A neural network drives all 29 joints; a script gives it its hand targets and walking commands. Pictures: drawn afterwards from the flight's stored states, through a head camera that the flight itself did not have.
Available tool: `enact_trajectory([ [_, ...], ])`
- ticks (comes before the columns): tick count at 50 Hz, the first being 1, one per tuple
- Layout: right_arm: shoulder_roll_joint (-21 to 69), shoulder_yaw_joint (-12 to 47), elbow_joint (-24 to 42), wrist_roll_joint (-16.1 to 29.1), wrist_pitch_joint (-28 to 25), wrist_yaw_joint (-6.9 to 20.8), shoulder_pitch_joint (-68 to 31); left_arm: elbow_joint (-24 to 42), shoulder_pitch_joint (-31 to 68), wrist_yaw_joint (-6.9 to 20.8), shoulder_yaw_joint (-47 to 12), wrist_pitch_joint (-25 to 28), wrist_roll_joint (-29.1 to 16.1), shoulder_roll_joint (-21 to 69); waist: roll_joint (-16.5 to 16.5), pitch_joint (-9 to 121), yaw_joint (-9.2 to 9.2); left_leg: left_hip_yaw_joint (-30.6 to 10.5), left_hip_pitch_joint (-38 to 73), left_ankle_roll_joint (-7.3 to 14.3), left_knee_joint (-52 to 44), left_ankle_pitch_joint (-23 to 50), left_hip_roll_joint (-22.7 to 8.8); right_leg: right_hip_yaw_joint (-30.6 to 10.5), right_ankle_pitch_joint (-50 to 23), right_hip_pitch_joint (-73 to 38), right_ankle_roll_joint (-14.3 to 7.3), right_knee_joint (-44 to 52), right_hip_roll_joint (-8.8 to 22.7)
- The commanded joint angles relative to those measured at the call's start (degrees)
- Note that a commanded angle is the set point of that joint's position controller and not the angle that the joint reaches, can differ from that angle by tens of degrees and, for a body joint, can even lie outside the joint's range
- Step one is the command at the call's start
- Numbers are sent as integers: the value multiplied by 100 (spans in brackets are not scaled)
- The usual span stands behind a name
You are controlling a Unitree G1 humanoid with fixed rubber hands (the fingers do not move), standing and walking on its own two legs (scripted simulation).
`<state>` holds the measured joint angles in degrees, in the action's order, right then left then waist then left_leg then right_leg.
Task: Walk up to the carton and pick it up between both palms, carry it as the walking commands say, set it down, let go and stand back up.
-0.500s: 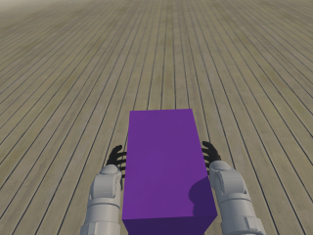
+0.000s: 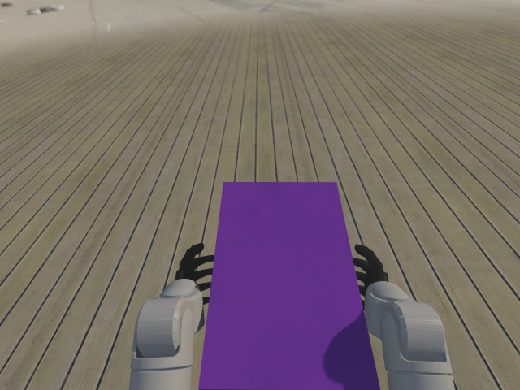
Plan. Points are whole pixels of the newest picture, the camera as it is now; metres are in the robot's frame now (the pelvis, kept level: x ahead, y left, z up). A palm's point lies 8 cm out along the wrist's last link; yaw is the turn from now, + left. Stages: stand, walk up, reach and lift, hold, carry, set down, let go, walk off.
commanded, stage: carry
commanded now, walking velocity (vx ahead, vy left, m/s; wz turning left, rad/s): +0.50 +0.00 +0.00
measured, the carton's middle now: (279, 305) +0.27 -0.01 +0.02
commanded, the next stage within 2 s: none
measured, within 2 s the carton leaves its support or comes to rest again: neither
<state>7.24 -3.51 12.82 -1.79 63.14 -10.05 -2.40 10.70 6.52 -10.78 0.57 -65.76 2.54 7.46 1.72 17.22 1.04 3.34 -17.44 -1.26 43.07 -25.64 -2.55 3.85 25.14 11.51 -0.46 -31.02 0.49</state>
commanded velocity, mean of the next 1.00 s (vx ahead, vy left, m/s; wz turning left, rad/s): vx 0.50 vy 0.00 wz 0.00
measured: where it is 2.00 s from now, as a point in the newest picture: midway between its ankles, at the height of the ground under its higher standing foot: (267, 274)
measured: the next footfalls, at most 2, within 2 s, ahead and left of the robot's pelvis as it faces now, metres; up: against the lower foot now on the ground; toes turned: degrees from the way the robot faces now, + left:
left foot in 0.16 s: +0.20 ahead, +0.10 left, +0.00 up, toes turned +4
right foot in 0.56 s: +0.42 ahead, -0.13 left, +0.00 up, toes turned -15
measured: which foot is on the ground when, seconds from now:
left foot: up 0.00-0.14, down 0.16-0.60, up 0.62-0.94, down 0.96-1.00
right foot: down 0.00-0.16, up 0.18-0.54, down 0.56-0.96, up 0.98-1.00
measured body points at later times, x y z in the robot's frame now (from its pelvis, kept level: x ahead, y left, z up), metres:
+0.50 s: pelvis +0.24 +0.01 +0.02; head +0.21 +0.02 +0.47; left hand +0.51 +0.11 +0.10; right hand +0.46 -0.17 +0.10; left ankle +0.17 +0.10 -0.73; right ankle +0.35 -0.13 -0.70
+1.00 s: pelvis +0.53 +0.03 +0.00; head +0.50 +0.03 +0.45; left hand +0.79 +0.15 +0.09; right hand +0.78 -0.12 +0.09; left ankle +0.63 +0.11 -0.73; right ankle +0.39 -0.12 -0.71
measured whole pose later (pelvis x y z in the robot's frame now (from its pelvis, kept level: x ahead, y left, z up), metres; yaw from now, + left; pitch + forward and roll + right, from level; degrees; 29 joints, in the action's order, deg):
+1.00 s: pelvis +0.53 +0.03 +0.00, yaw -3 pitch +4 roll +0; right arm 7.4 0.7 23.9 -1.8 65.4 -10.4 -0.6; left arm 26.1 1.8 -12.3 0.1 -67.8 0.6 7.3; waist -0.4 9.1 -0.5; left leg 13.8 -25.9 3.2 29.7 -5.4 -4.2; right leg 9.2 25.8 7.8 4.4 -36.2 8.7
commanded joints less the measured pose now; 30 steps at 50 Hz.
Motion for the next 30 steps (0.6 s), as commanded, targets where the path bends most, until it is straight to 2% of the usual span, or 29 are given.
enact_trajectory([
  [1,5228,3534,1809,1840,166,534,-3350,2041,2448,463,-2725,233,-1470,5035,-895,-446,-451,449,-3887,-47,384,-870,156,-2169,-6007,-3393,-1115,1002,1808],
  [2,5255,3329,1543,1719,169,493,-2879,2389,2786,427,-2900,237,-1654,4991,-826,-155,-434,479,-3666,-44,-80,-666,99,-1796,-5871,-3580,-1053,847,1766],
  [3,5329,3385,1834,1767,67,495,-2821,2675,2707,440,-3051,297,-1767,5080,-693,170,-400,619,-3131,-32,-511,-339,226,-1504,-5568,-3390,-952,813,1671],
  [4,5225,3224,1710,1630,50,472,-2351,2891,2768,429,-3228,301,-1848,4956,-548,469,-272,535,-1896,104,-1505,360,296,-1019,-5347,-2679,-736,672,1543],
  [5,5468,3189,1766,1592,-25,457,-2284,3128,2957,437,-3375,349,-1997,5066,-642,908,-125,895,-150,234,-2214,1411,458,-160,-5519,-1792,-346,236,1311],
  [6,5372,3123,1658,1509,3,428,-1838,3281,2777,456,-3427,327,-1989,4912,-602,1427,-20,773,1712,348,-2164,1887,446,237,-5083,-619,-82,-439,978],
  [7,5200,2965,1568,1350,-22,402,-1420,3225,2730,478,-3520,299,-1985,4797,-204,1788,144,-144,3264,689,-2007,1506,-140,411,-3803,883,138,-1249,752],
  [8,5179,3036,1767,1355,-93,395,-1483,3254,2601,532,-3581,303,-1985,4821,924,1943,135,-2250,4230,1189,-2272,1465,-1642,409,-735,2398,270,-2483,250],
  [9,5162,3094,1841,1333,-118,368,-1761,3197,2785,611,-3632,262,-1993,4824,1316,1612,34,-3517,3974,1582,-2730,2028,-2367,-133,472,2970,256,-3398,-74],
  [10,4995,3093,2058,1235,-127,323,-1773,2850,2521,670,-3602,205,-1999,4897,870,1332,69,-3423,3547,1808,-2670,2599,-2353,-495,473,3058,139,-3673,47],
  [11,5093,3283,2178,1317,-100,341,-1846,2766,2144,709,-3505,186,-1975,4884,157,1114,56,-3008,3097,1668,-2868,1747,-2253,-608,166,2980,112,-3171,264],
  [12,5169,3423,2354,1416,-98,383,-2244,2565,2174,713,-3398,194,-1951,5047,-218,919,30,-2672,2867,1450,-2900,1621,-2124,-589,59,3042,126,-2819,359],
  [13,5256,3515,2259,1448,-90,451,-2109,2714,2293,755,-3446,246,-2020,5108,-253,650,28,-2153,2529,1316,-2959,1911,-1968,-453,141,2949,171,-2354,472],
  [14,5262,3544,2221,1452,-96,488,-2151,2644,2291,744,-3427,265,-1957,5174,83,542,49,-1834,2513,1193,-3078,1978,-1810,-353,-35,2843,119,-1819,426],
  [15,5241,3485,2011,1391,-121,558,-1986,2542,2368,734,-3405,327,-1872,5131,349,413,41,-1708,2304,1177,-3247,2031,-1859,-116,-286,2744,154,-1385,345],
  [16,5274,3562,1978,1454,-122,601,-2266,2392,2334,723,-3262,372,-1737,5132,174,338,16,-1419,1815,1134,-3434,1370,-1756,39,-442,2274,179,-940,295],
  [17,5152,3569,1874,1503,-128,632,-2112,2321,2169,659,-3177,412,-1609,5074,369,349,-9,-1327,1655,1032,-3549,1127,-1653,136,-722,2039,112,-609,234],
  [18,5086,3674,2114,1571,-127,646,-2162,2347,1914,612,-3216,399,-1588,5110,642,291,-25,-790,1610,895,-3441,1322,-1384,318,-1017,1813,136,-183,148],
  [19,5269,3826,2245,1730,-161,723,-2296,2605,2057,607,-3294,463,-1576,5195,605,476,-3,-806,1847,912,-3317,1829,-1377,439,-1353,1783,105,-96,77],
  [20,5351,3848,2152,1829,-121,768,-2298,2738,2157,579,-3330,452,-1574,5191,797,574,-15,-571,1736,835,-3321,1753,-1279,460,-1590,1543,69,4,152],
  [21,5038,3680,1986,1650,-43,743,-1821,2598,1908,537,-3310,376,-1489,5054,898,367,-14,-282,1498,770,-3364,1472,-1186,639,-1673,1310,79,300,154],
  [22,5061,3796,2121,1746,-68,759,-1939,2580,1774,509,-3274,382,-1418,5025,895,415,-7,-235,1423,765,-3318,1540,-1134,751,-1965,1045,101,404,151],
  [23,5052,3805,2146,1730,7,763,-1988,2673,1912,505,-3318,328,-1456,5037,650,244,-21,-1,1212,678,-3162,1539,-1025,836,-2065,710,76,657,159],
  [24,4956,3704,2039,1669,36,731,-2074,2576,2042,490,-3274,276,-1419,4927,680,166,-26,33,867,606,-3108,1596,-881,890,-2030,267,23,493,196],
  [26,4722,3588,1716,1530,223,689,-1762,2249,1673,464,-3138,91,-1333,4676,593,138,-85,368,484,427,-2274,2065,-720,819,-1622,-440,-128,719,319],
  [27,4768,3645,1697,1542,283,655,-2070,2189,1714,465,-3043,47,-1317,4632,249,276,-183,457,-260,293,-1582,2287,-651,427,-1390,-1377,-345,666,581],
  [28,4539,3596,1814,1508,329,663,-2173,2206,1691,460,-3036,9,-1267,4487,-440,383,-308,712,-1091,136,-28,2078,-200,-1068,-921,-2046,-752,1211,1532],
  [29,4531,3560,1736,1548,410,653,-2285,2080,1668,440,-2956,-66,-1246,4431,-1285,293,-318,743,-2516,90,1401,63,192,-2637,-1273,-2760,-1271,1707,2464],
  [30,4346,3518,1817,1598,483,609,-2289,2046,1727,410,-2962,-126,-1316,4352,-1463,194,-272,153,-3025,178,1763,-475,59,-3098,-1406,-2784,-1544,1871,2921],
])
